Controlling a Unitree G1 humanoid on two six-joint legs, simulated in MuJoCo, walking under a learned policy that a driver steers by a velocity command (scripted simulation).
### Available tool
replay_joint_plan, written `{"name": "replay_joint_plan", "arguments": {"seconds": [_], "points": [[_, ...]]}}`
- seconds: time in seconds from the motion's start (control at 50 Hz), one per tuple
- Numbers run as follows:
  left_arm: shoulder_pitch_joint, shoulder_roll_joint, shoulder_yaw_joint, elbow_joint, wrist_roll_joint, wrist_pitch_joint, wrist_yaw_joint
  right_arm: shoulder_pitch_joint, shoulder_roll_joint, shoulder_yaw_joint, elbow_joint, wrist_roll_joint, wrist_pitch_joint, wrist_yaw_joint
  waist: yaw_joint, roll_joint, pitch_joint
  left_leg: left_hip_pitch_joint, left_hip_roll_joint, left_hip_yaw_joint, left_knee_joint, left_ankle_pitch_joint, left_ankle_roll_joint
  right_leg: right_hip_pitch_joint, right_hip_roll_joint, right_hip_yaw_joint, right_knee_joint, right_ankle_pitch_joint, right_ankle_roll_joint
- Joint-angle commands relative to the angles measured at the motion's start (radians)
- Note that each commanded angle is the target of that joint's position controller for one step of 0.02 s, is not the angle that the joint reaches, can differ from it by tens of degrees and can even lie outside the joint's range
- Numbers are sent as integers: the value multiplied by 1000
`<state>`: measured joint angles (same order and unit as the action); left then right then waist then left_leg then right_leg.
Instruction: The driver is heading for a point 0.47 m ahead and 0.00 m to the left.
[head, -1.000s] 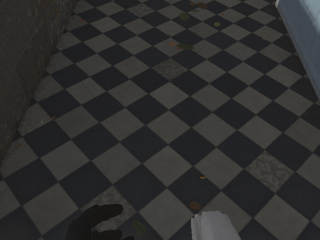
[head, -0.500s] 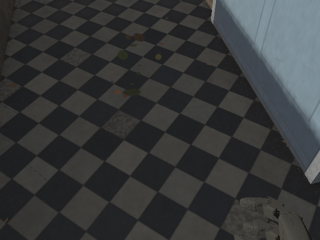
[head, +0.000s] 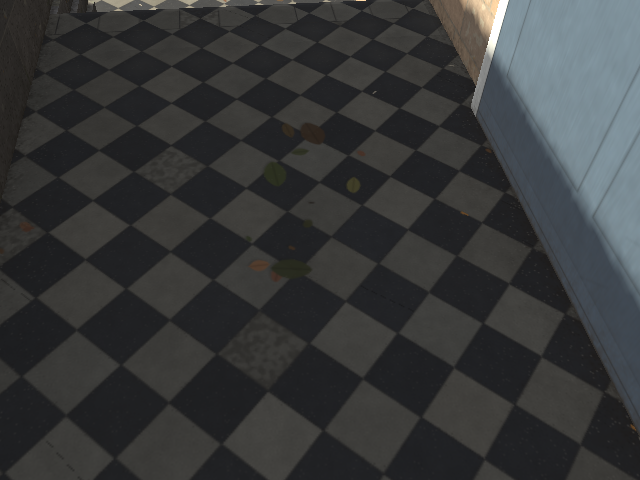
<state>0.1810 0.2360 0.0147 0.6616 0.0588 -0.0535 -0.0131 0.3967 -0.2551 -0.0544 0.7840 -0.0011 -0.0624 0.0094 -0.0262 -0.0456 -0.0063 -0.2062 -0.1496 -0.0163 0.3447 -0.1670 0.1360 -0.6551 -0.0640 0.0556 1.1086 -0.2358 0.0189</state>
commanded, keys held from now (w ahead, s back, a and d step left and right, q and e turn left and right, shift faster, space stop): w+q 0.24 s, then w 0.16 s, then no key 0.60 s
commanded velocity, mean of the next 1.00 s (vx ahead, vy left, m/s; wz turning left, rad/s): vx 0.31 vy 0.00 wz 0.25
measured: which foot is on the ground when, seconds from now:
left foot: down 0.00-0.30, up 0.32-0.70, down 0.72-1.00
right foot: up 0.00-0.28, down 0.30-0.74, up 0.76-1.00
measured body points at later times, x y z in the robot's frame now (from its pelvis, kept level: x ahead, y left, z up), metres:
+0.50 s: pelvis +0.28 -0.02 +0.00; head +0.30 -0.03 +0.45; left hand +0.30 +0.26 -0.11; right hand +0.44 -0.26 -0.12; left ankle +0.23 +0.10 -0.66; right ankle +0.32 -0.10 -0.74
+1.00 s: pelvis +0.38 +0.04 +0.00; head +0.38 +0.04 +0.45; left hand +0.37 +0.29 -0.15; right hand +0.53 -0.16 -0.13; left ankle +0.42 +0.13 -0.74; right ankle +0.40 -0.08 -0.74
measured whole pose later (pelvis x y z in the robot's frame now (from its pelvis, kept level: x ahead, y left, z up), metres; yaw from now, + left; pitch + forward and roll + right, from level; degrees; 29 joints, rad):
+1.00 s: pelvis +0.38 +0.04 +0.00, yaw +15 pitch -1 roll +0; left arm 0.28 0.22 0.02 0.89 0.02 0.03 0.02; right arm 0.24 -0.18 0.00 0.83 -0.02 0.00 -0.03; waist 0.01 -0.02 0.01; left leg -0.30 -0.06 0.02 0.44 -0.13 0.06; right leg -0.24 -0.01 0.01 0.56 -0.33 -0.01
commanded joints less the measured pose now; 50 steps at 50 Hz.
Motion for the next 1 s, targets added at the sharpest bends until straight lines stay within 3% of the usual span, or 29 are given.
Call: {"name": "replay_joint_plan", "arguments": {"seconds": [0.02, 0.08, 0.18, 0.22, 0.26, 0.28, 0.3, 0.32, 0.34, 0.36, 0.38, 0.42, 0.48, 0.54, 0.58, 0.64, 0.68, 0.72, 0.74, 0.76, 0.78, 0.8, 0.82, 0.84, 0.88, 0.96, 1.0], "points": [[-32, 65, 11, -69, -2, 9, -4, 4, -132, -31, -61, -2, -18, 1, 22, 100, 43, -55, 230, -256, -163, 216, 120, -30, -6, -40, -163, 107, 21], [-148, 51, 2, -87, -12, 5, -5, 82, -143, -38, -41, 7, -13, -4, -37, 108, 26, 32, 219, -268, -116, 301, 67, -30, 17, -49, -329, 230, 24], [-292, 56, -7, -129, -25, -15, -6, 161, -150, -44, -30, -12, 6, -22, -96, 107, 10, 211, 249, -349, -9, 463, 65, -64, 61, -50, -462, 212, 6], [-272, 67, -4, -134, -29, -25, -5, 131, -161, -47, -37, -16, 10, -30, -69, 115, 7, 208, 262, -380, 29, 487, 58, 24, 78, -33, -524, 169, -15], [-120, 102, 11, -88, -29, -30, 7, 65, -179, -50, -49, -13, 7, -24, 10, 119, -49, 137, 234, -358, 139, 613, 22, 289, 124, -49, -599, 96, -48], [12, 131, 25, -54, -21, -41, 19, 52, -169, -46, -47, -4, -2, -14, 76, 83, -119, 73, 188, -307, 292, 612, -3, 499, 92, -31, -644, 140, -83], [177, 196, 44, -45, -3, -49, 38, 57, -118, -31, -71, 4, -14, -5, 142, 10, -250, -53, 153, -251, 531, 357, -24, 738, -113, 167, -653, -25, -142], [211, 274, 64, -40, 13, -38, 46, 188, -34, -14, -77, 24, -12, -6, 80, -190, -350, -335, 1, -115, 817, -360, -63, 977, -377, 600, -700, -17, -272], [210, 234, 70, -24, -16, -23, 38, 190, -125, -25, -58, -15, -2, -13, 83, -140, -319, -456, 40, -96, 929, -370, -59, 914, -372, 779, -770, -147, -326], [142, 143, 51, -28, -27, -21, 34, 93, -125, -28, -61, -31, 6, -8, 69, -22, -154, -483, 82, -107, 946, -262, -64, 774, -312, 621, -800, -177, -301], [102, 95, 39, -21, -30, -25, 26, 14, -109, -22, -78, -37, 6, 2, 62, 29, -70, -469, 104, -101, 897, -202, -70, 657, -254, 478, -825, -102, -270], [96, 76, 32, 11, -33, -36, 24, -17, -87, -17, -88, -43, 20, 18, 21, -34, 2, -412, 134, -92, 815, -186, -92, 525, -170, 296, -861, 158, -224], [127, 86, 31, 55, -42, -64, 11, 11, -61, -10, -70, -46, 36, 16, -16, -44, -29, -344, 112, -76, 743, -183, -123, 491, -156, 147, -833, 716, -235], [113, 108, 33, 80, -43, -61, 6, -54, -34, 7, -81, -42, 37, 16, -27, -67, -42, -289, 130, -24, 569, -80, -137, 448, -116, 26, -837, 811, -213], [130, 113, 33, 98, -48, -48, 5, -128, -16, 22, -92, -34, 37, 19, 1, -91, -40, -218, 139, 18, 438, 5, -134, 418, -87, -23, -839, 790, -195], [192, 129, 38, 133, -54, -31, 5, -189, -24, 27, -100, -27, 32, 10, 33, -75, -46, -158, 136, 31, 327, 66, -120, 453, -104, -6, -797, 715, -183], [192, 137, 41, 144, -58, -23, 9, -184, -29, 26, -94, -30, 23, 0, 24, -55, -35, -104, 131, 31, 230, 82, -99, 463, -115, 18, -744, 632, -166], [216, 120, 37, 157, -57, -19, 15, -130, -50, 22, -65, -43, 4, -12, 7, 10, -44, 46, 155, -6, 74, 220, -74, 437, -65, 13, -632, 463, -114], [254, 88, 27, 144, -47, -22, 19, -76, -108, 13, -64, -51, -8, -21, 8, 105, -110, 181, 320, -152, 108, 553, -51, 373, -21, -21, -525, 215, -81], [387, 12, 7, 160, -66, -9, 24, -64, -140, 5, -67, -38, 2, -28, 52, 282, -206, 279, 517, -330, 131, 832, 93, 305, 68, -82, -375, -262, -57], [337, 79, 22, 178, -61, 23, 33, -40, -91, 13, -61, -5, 15, -29, -5, 249, -221, 233, 515, -389, 76, 695, 159, 282, 85, -57, -288, -399, -56], [268, 96, 30, 161, -52, 39, 32, -61, -79, 19, -54, -1, 21, -31, -2, 211, -141, 171, 482, -375, 16, 539, 154, 244, 87, -41, -246, -410, -48], [227, 87, 31, 160, -44, 50, 30, -105, -61, 27, -53, -8, 28, -35, 15, 171, -96, 119, 445, -343, -26, 414, 124, 242, 74, -33, -250, -374, -41], [218, 75, 29, 164, -42, 61, 28, -139, -54, 30, -51, -15, 33, -41, 38, 169, -63, 60, 416, -299, -56, 359, 95, 272, 58, -28, -282, -327, -34], [243, 45, 21, 196, -42, 75, 31, -191, -44, 31, -47, -21, 37, -46, 68, 174, -50, -33, 352, -214, -80, 283, 52, 375, 63, -46, -347, -249, -23], [235, 25, 14, 232, -45, 83, 39, -196, -46, 25, -10, -15, 45, -42, 71, 168, -44, -99, 304, -162, -75, 35, 28, 489, 76, -70, -533, -94, -25], [218, 33, 11, 242, -32, 78, 42, -186, -43, 22, 7, -9, 56, -40, 69, 138, -4, -192, 279, -169, -83, -213, -24, 565, 57, -44, -662, 25, -46]]}}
